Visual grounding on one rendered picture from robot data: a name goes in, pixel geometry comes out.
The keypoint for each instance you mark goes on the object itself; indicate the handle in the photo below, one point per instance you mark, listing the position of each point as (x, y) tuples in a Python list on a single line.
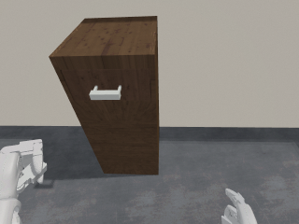
[(105, 94)]

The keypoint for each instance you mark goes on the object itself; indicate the robot left forearm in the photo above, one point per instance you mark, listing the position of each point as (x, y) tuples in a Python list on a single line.
[(9, 209)]

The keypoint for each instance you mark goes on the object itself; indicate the drawer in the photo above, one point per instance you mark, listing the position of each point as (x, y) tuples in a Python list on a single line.
[(135, 83)]

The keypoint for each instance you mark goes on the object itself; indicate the cabinet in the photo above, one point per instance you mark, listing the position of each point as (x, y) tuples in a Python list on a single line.
[(124, 134)]

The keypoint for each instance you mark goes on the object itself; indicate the robot left hand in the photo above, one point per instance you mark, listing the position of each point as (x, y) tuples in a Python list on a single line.
[(27, 155)]

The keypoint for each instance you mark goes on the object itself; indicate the robot right hand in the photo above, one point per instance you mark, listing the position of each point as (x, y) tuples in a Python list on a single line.
[(242, 214)]

